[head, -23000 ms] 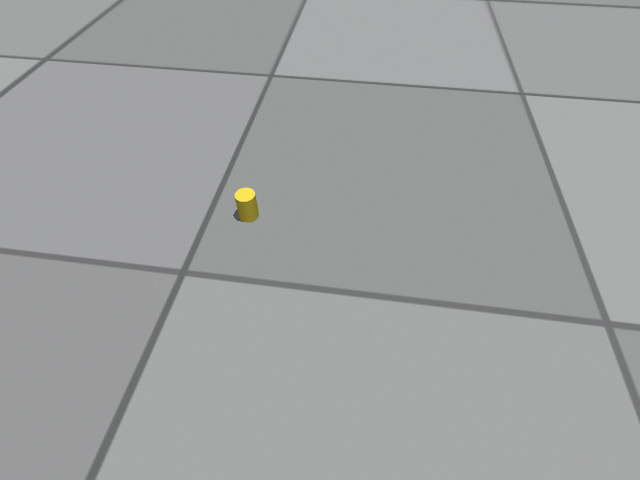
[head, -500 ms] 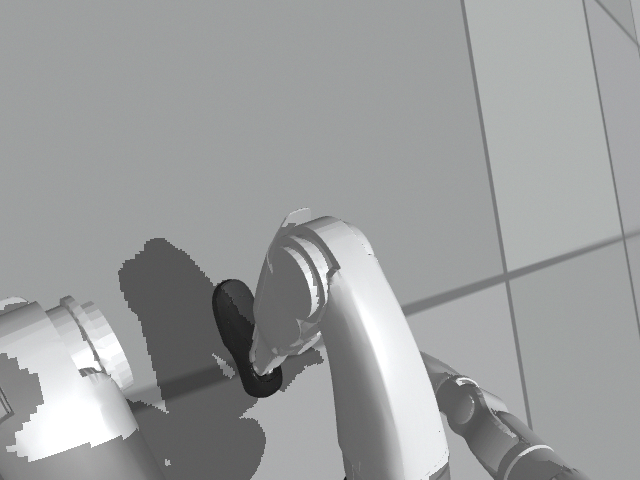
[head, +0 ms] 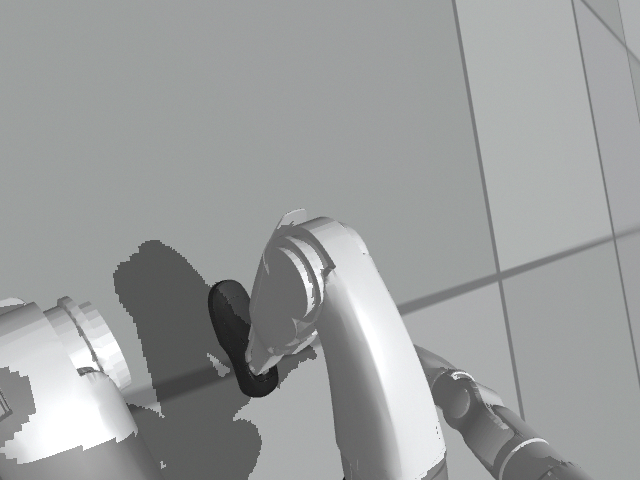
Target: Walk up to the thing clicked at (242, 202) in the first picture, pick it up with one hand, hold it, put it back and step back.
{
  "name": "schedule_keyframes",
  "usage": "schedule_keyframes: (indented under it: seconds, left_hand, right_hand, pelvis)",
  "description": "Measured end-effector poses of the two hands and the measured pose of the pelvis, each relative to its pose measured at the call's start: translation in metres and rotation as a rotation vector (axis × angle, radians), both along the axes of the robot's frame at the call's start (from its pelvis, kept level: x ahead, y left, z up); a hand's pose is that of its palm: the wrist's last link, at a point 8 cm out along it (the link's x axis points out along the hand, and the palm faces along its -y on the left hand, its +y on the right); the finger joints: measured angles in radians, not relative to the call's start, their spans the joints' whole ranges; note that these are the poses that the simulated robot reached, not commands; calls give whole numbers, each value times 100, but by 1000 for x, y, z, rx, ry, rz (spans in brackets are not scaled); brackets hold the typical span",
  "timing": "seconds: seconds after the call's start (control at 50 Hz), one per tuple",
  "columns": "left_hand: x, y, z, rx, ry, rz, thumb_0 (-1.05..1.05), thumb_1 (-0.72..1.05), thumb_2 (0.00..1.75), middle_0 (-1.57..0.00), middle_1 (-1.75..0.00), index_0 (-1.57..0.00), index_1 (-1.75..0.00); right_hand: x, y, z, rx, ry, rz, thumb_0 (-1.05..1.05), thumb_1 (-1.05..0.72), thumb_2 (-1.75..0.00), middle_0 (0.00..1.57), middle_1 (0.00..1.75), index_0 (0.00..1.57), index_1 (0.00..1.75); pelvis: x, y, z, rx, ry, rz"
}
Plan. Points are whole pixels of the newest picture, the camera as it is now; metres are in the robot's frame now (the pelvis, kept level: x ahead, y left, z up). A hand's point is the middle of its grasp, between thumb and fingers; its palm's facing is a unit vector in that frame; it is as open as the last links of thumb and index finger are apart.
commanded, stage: withdraw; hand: left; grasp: from the side
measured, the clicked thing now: out of the picture +0.50 +0.29 -0.25
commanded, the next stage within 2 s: rise in 0.44 s
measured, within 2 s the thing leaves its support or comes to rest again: neither
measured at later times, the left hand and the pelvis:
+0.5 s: hand out of the picture +0.50 +0.38 -0.13, palm faces +0.49 -0.87 -0.06, open 17.6 cm; pelvis +0.00 +0.00 +0.00, yaw +1 degrees
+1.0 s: hand out of the picture +0.42 +0.45 -0.06, palm faces +0.42 -0.81 -0.42, open 16.7 cm; pelvis +0.01 +0.00 +0.04, yaw +6 degrees
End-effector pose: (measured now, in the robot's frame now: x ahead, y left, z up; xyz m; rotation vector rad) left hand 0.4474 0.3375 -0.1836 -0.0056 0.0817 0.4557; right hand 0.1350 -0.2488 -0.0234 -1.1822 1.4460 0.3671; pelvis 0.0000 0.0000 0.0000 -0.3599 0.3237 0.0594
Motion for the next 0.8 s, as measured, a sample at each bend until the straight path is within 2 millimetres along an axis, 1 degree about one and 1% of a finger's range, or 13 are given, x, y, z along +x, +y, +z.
schedule_keyframes:
  seconds: [0.12, 0.22, 0.28, 0.34, 0.42, 0.5, 0.56, 0.6, 0.66, 0.72, 0.76, 0.8]
  left_hand:
    - [1, 1, -1, -1, 0, 1, -2, -57, 25, -38, -34, -38, -35]
    - [2, 3, -3, 2, 1, -10, -2, -58, 19, -24, -23, -24, -23]
    - [3, 8, -1, 3, -16, 6, -2, -59, 16, -18, -17, -18, -18]
    - [5, 21, 8, 10, -52, 37, -2, -59, 13, -13, -13, -13, -14]
    - [8, 49, 31, 57, -77, 53, -2, -60, 11, -9, -9, -9, -10]
    - [5, 77, 56, 86, -64, 52, -2, -60, 8, -8, -7, -7, -7]
    - [1, 90, 69, 92, -29, 26, -2, -60, 6, -7, -7, -7, -6]
    - [-1, 94, 72, 96, 16, 7, -2, -60, 5, -6, -6, -6, -6]
    - [-7, 97, 67, 92, 153, -13, -2, -59, 6, -6, -6, -6, -6]
    - [-12, 100, 64, 84, 248, -10, -2, -58, 7, -7, -7, -6, -7]
    - [-16, 107, 68, 91, 284, 9, -2, -58, 8, -7, -7, -7, -7]
    - [-20, 117, 78, 107, 303, 39, -2, -56, 9, -8, -8, -7, -8]
  right_hand:
    - [-1, 1, 0, 0, 5, -6, 0, -92, -90, 21, 30, 20, 30]
    - [-1, 2, 1, -4, 3, -11, 0, -92, -90, 21, 30, 20, 30]
    - [-2, 3, 1, -8, 0, -17, 0, -91, -90, 21, 30, 20, 30]
    - [-4, 3, 2, -12, -4, -32, 0, -91, -90, 21, 30, 20, 30]
    - [-9, 1, 2, -13, -14, -72, 0, -91, -90, 21, 30, 20, 30]
    - [-16, 0, 0, 0, -26, -120, 0, -91, -90, 21, 30, 20, 30]
    - [-19, 0, -2, 17, -36, -149, 0, -91, -90, 21, 30, 20, 30]
    - [-20, -1, -3, 30, -49, -174, 0, -90, -90, 21, 30, 20, 30]
    - [-22, -1, -4, 43, -70, -233, 0, -90, -90, 21, 30, 20, 31]
    - [-24, 0, -4, 56, -76, -280, 0, -91, -91, 21, 30, 20, 31]
    - [-27, 0, -4, 64, -77, -312, 0, -92, -91, 21, 30, 20, 31]
    - [-29, -1, -4, 69, -77, -347, 0, -93, -91, 21, 30, 20, 31]
  pelvis:
    - [1, 1, 0, -1, 5, -1]
    - [1, 2, 0, -4, 6, -1]
    - [1, 2, 0, -4, 4, -1]
    - [1, 2, 1, 0, 5, 1]
    - [1, 2, 2, 5, 16, 3]
    - [1, 2, 4, 13, 35, 10]
    - [0, 3, 5, 20, 48, 15]
    - [0, 3, 6, 24, 56, 17]
    - [-1, 3, 9, 34, 71, 20]
    - [-1, 2, 12, 44, 88, 24]
    - [0, 2, 14, 52, 101, 26]
    - [1, 1, 15, 61, 115, 30]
